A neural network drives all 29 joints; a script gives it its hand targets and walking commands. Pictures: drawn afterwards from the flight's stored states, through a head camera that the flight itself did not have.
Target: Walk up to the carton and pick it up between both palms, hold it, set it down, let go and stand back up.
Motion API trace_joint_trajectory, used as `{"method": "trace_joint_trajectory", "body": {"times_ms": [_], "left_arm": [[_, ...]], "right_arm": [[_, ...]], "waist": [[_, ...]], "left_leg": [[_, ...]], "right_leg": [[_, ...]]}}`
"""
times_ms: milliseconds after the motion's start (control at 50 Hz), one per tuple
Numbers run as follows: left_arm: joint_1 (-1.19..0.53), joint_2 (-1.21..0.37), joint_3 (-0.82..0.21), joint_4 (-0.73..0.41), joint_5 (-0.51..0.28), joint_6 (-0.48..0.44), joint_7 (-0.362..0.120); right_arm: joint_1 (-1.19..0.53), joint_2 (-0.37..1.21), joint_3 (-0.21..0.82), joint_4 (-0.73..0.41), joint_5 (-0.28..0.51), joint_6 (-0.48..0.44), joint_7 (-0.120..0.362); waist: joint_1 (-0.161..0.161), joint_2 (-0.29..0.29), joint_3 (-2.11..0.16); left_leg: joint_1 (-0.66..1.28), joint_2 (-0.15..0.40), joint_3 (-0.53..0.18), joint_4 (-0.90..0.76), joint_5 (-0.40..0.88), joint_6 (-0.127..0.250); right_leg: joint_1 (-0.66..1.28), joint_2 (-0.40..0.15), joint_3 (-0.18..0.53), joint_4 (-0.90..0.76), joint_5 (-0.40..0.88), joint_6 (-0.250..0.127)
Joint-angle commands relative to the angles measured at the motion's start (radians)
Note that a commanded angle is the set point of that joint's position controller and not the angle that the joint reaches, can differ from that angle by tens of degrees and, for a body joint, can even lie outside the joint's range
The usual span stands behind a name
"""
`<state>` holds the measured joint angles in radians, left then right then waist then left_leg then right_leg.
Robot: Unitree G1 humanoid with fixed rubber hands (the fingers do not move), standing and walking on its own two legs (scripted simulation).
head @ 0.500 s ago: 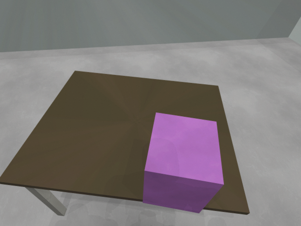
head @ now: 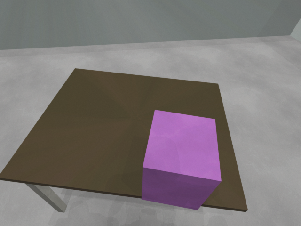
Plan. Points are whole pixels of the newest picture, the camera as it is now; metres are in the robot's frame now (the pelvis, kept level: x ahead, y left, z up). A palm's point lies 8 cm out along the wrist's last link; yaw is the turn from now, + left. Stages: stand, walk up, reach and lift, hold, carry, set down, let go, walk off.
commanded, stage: stand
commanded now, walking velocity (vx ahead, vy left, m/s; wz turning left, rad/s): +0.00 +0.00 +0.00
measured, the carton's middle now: (176, 161) +0.36 -0.09 -0.09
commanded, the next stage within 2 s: none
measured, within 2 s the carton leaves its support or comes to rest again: neither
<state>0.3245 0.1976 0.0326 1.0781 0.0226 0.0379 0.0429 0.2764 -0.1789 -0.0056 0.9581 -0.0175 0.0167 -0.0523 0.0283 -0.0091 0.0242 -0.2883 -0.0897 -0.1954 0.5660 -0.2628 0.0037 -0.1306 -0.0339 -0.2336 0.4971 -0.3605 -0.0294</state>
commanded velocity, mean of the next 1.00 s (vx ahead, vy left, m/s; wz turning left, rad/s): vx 0.00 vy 0.00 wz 0.00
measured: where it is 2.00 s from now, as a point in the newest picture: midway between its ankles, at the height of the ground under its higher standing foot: outside the picture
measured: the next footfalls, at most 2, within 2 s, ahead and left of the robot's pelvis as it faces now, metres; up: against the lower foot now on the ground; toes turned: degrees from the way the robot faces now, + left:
none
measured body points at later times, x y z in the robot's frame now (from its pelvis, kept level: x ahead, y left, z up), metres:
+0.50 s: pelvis +0.00 +0.00 +0.00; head +0.02 +0.01 +0.45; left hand -0.03 +0.24 -0.16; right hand +0.03 -0.23 -0.15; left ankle +0.02 +0.12 -0.73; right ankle -0.05 -0.08 -0.73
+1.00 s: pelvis +0.00 +0.00 +0.00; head +0.02 +0.00 +0.45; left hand -0.04 +0.23 -0.16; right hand +0.04 -0.24 -0.15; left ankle +0.02 +0.11 -0.73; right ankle -0.05 -0.08 -0.73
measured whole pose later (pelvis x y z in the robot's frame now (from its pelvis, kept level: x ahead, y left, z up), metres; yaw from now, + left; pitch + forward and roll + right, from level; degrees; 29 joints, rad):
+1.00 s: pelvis +0.00 +0.00 +0.00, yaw +0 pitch +0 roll -1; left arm 0.39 0.17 0.05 1.06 0.03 0.03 0.05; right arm 0.25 -0.18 0.00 1.03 -0.01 0.02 -0.05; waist 0.02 0.00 0.03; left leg -0.29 -0.07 -0.16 0.57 -0.26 0.01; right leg -0.12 -0.02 -0.22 0.49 -0.36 -0.04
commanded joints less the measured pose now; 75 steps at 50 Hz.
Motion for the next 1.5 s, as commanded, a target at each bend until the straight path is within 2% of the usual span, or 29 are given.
{"method": "trace_joint_trajectory", "body": {"times_ms": [0, 60, 100, 260, 300, 380, 460, 480, 520, 580, 640, 740, 820, 880, 940, 980, 1000, 1040, 1060, 1100, 1160, 1180, 1200, 1280, 1340, 1360, 1400, 1420, 1480], "left_arm": [[0.061, 0.088, 0.011, -0.009, -0.002, -0.001, 0.008], [0.056, 0.078, 0.014, -0.009, -0.003, -0.001, 0.004], [0.066, 0.081, 0.012, -0.004, -0.002, 0.002, 0.006], [0.078, 0.091, 0.021, 0.000, -0.001, 0.005, 0.004], [0.075, 0.075, 0.018, 0.000, 0.002, 0.006, 0.008], [0.087, 0.084, 0.020, 0.006, -0.001, 0.005, 0.012], [0.087, 0.067, 0.018, 0.006, -0.001, 0.001, 0.010], [0.078, 0.058, 0.011, 0.008, 0.002, -0.001, 0.011], [0.117, 0.086, 0.022, 0.006, -0.001, -0.004, 0.010], [0.110, 0.086, 0.028, 0.000, 0.001, -0.007, 0.013], [0.103, 0.075, 0.028, -0.010, 0.004, -0.006, 0.016], [0.123, 0.064, 0.035, -0.014, 0.001, 0.005, 0.013], [0.162, 0.042, 0.033, -0.015, -0.003, 0.011, 0.005], [0.173, 0.049, 0.032, -0.018, 0.001, -0.001, 0.004], [0.149, 0.074, 0.032, -0.027, 0.004, -0.017, 0.011], [0.131, 0.070, 0.027, -0.032, 0.003, -0.022, 0.015], [0.128, 0.065, 0.023, -0.031, 0.005, -0.022, 0.016], [0.100, 0.045, 0.016, -0.030, -0.001, -0.013, 0.014], [0.126, 0.026, 0.012, -0.025, -0.003, -0.011, 0.012], [0.154, 0.045, 0.018, -0.013, 0.000, -0.006, 0.010], [0.155, 0.027, 0.012, -0.006, 0.000, -0.007, 0.009], [0.166, 0.024, 0.011, 0.004, 0.000, -0.008, 0.014], [0.153, 0.050, 0.017, 0.004, 0.001, -0.009, 0.014], [0.129, 0.024, 0.010, -0.004, 0.000, -0.006, 0.015], [0.143, 0.039, 0.014, 0.002, -0.002, -0.011, 0.015], [0.133, 0.044, 0.016, 0.003, 0.003, -0.012, 0.012], [0.128, 0.027, 0.012, 0.002, 0.001, -0.013, 0.016], [0.132, 0.046, 0.016, 0.003, 0.001, -0.011, 0.015], [0.129, 0.045, 0.021, 0.001, -0.001, -0.005, 0.013]], "right_arm": [[0.046, -0.103, -0.021, -0.021, -0.002, -0.002, -0.003], [0.040, -0.102, -0.020, -0.003, -0.002, -0.009, -0.006], [0.047, -0.083, -0.016, -0.003, 0.000, -0.007, -0.005], [0.057, -0.076, -0.014, 0.022, 0.002, -0.016, -0.007], [0.044, -0.081, -0.015, 0.022, -0.001, -0.014, -0.008], [0.053, -0.081, -0.014, 0.022, -0.002, -0.014, -0.010], [0.040, -0.072, -0.016, 0.021, -0.002, -0.013, -0.008], [0.034, -0.084, -0.018, 0.018, -0.001, -0.010, -0.012], [0.042, -0.078, -0.015, 0.030, 0.007, -0.009, -0.008], [0.040, -0.063, -0.012, 0.034, 0.007, -0.007, -0.006], [0.034, -0.065, -0.011, 0.037, 0.004, -0.003, -0.004], [0.044, -0.087, -0.013, 0.045, -0.001, -0.009, -0.006], [0.024, -0.110, -0.017, 0.040, -0.005, -0.009, -0.009], [-0.002, -0.094, -0.014, 0.036, 0.004, -0.008, -0.006], [0.007, -0.064, -0.009, 0.041, 0.013, -0.008, -0.003], [0.014, -0.055, -0.006, 0.043, 0.009, -0.004, 0.000], [0.012, -0.058, -0.006, 0.041, 0.007, -0.003, 0.001], [0.021, -0.056, -0.009, 0.052, 0.001, -0.008, 0.007], [0.022, -0.058, -0.008, 0.058, 0.000, -0.009, 0.007], [0.037, -0.061, -0.010, 0.064, 0.003, -0.014, 0.001], [0.034, -0.086, -0.017, 0.060, 0.002, -0.012, -0.010], [0.020, -0.063, -0.010, 0.054, 0.004, -0.013, -0.005], [0.034, -0.048, -0.005, 0.065, 0.004, -0.013, -0.007], [0.019, -0.068, -0.011, 0.065, 0.000, -0.014, -0.011], [0.037, -0.052, -0.010, 0.069, 0.004, -0.014, -0.007], [0.026, -0.050, -0.010, 0.064, 0.005, -0.014, -0.007], [0.015, -0.058, -0.011, 0.061, 0.005, -0.013, -0.002], [0.029, -0.050, -0.012, 0.073, 0.001, -0.012, -0.004], [0.036, -0.056, -0.012, 0.071, 0.002, -0.020, -0.007]], "waist": [[-0.009, -0.004, 0.033], [0.003, 0.027, 0.031], [-0.008, -0.012, 0.032], [-0.002, 0.046, 0.021], [0.002, 0.009, 0.006], [-0.001, 0.059, 0.029], [0.002, 0.019, 0.014], [-0.003, 0.004, 0.048], [0.000, 0.053, 0.018], [-0.007, -0.007, 0.021], [-0.011, -0.023, 0.036], [-0.009, 0.036, 0.040], [0.005, 0.089, 0.038], [0.010, 0.056, 0.037], [-0.008, -0.015, 0.013], [-0.017, -0.038, 0.020], [-0.021, -0.051, 0.026], [-0.027, -0.048, 0.058], [-0.014, -0.019, 0.058], [-0.012, 0.000, 0.013], [-0.007, 0.030, 0.000], [-0.005, -0.011, 0.013], [-0.008, 0.038, 0.004], [-0.009, 0.040, 0.046], [-0.009, 0.031, 0.023], [-0.010, -0.011, 0.039], [-0.013, -0.020, 0.057], [-0.013, 0.018, 0.064], [-0.009, 0.016, 0.039]], "left_leg": [[-0.082, 0.072, -0.032, -0.051, 0.270, 0.042], [-0.092, 0.081, -0.051, -0.058, 0.303, 0.047], [-0.095, 0.077, -0.037, -0.048, 0.263, 0.046], [-0.118, 0.089, -0.067, -0.072, 0.256, 0.053], [-0.109, 0.083, -0.047, -0.055, 0.264, 0.046], [-0.101, 0.100, -0.082, -0.086, 0.280, 0.054], [-0.102, 0.088, -0.057, -0.077, 0.238, 0.048], [-0.112, 0.086, -0.046, -0.064, 0.284, 0.045], [-0.088, 0.084, -0.029, -0.050, 0.287, 0.048], [-0.093, 0.075, 0.013, -0.011, 0.271, 0.045], [-0.075, 0.078, 0.030, -0.001, 0.256, 0.045], [-0.074, 0.108, -0.055, -0.058, 0.310, 0.066], [-0.126, 0.146, -0.177, -0.153, 0.178, 0.095], [-0.147, 0.116, -0.112, -0.123, 0.181, 0.070], [-0.093, 0.065, 0.038, -0.005, 0.220, 0.038], [-0.050, 0.072, 0.064, 0.006, 0.181, 0.037], [-0.024, 0.081, 0.060, -0.007, 0.191, 0.044], [-0.040, 0.105, 0.011, -0.052, 0.311, 0.051], [-0.034, 0.104, 0.005, -0.055, 0.335, 0.052], [-0.016, 0.117, -0.018, -0.061, 0.365, 0.059], [-0.034, 0.116, -0.022, -0.074, 0.327, 0.056], [-0.054, 0.119, -0.021, -0.069, 0.323, 0.052], [-0.056, 0.113, -0.025, -0.080, 0.319, 0.052], [-0.049, 0.117, -0.023, -0.083, 0.340, 0.052], [-0.033, 0.108, -0.011, -0.075, 0.321, 0.051], [-0.074, 0.107, -0.014, -0.078, 0.298, 0.050], [-0.063, 0.096, 0.017, -0.060, 0.305, 0.047], [-0.068, 0.096, 0.013, -0.063, 0.292, 0.047], [-0.073, 0.120, -0.035, -0.098, 0.306, 0.057]], "right_leg": [[0.021, -0.111, 0.125, -0.112, 0.071, -0.050], [0.041, -0.103, 0.133, -0.100, 0.109, -0.049], [0.029, -0.112, 0.133, -0.111, 0.084, -0.055], [0.054, -0.103, 0.133, -0.084, 0.082, -0.053], [0.052, -0.110, 0.132, -0.091, 0.075, -0.055], [0.027, -0.089, 0.124, -0.072, 0.060, -0.046], [0.036, -0.093, 0.127, -0.082, 0.054, -0.047], [0.022, -0.100, 0.131, -0.094, 0.094, -0.046], [0.048, -0.106, 0.133, -0.099, 0.136, -0.053], [0.061, -0.140, 0.141, -0.118, 0.199, -0.068], [0.033, -0.152, 0.139, -0.126, 0.183, -0.075], [0.029, -0.076, 0.103, -0.052, 0.103, -0.047], [0.059, -0.029, 0.121, -0.021, 0.032, -0.029], [0.095, -0.066, 0.148, -0.076, 0.104, -0.042], [0.083, -0.173, 0.180, -0.143, 0.266, -0.084], [0.044, -0.197, 0.178, -0.150, 0.311, -0.099], [0.016, -0.193, 0.174, -0.150, 0.278, -0.094], [0.013, -0.127, 0.118, -0.108, 0.151, -0.049], [-0.002, -0.116, 0.118, -0.102, 0.113, -0.038], [0.037, -0.101, 0.112, -0.081, 0.146, -0.029], [0.043, -0.102, 0.118, -0.074, 0.127, -0.034], [0.059, -0.106, 0.126, -0.081, 0.160, -0.033], [0.068, -0.101, 0.117, -0.068, 0.135, -0.036], [0.016, -0.103, 0.124, -0.084, 0.129, -0.035], [0.028, -0.110, 0.134, -0.092, 0.130, -0.038], [0.034, -0.106, 0.129, -0.094, 0.126, -0.037], [0.016, -0.126, 0.139, -0.101, 0.141, -0.043], [0.000, -0.124, 0.137, -0.108, 0.105, -0.041], [0.029, -0.095, 0.120, -0.071, 0.092, -0.034]]}}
